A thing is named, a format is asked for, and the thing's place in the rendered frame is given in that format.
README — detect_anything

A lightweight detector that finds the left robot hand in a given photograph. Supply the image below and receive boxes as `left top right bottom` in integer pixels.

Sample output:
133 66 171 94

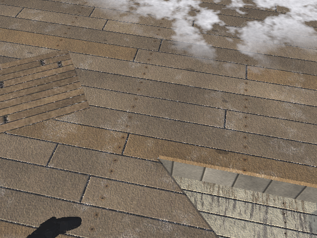
26 216 82 238

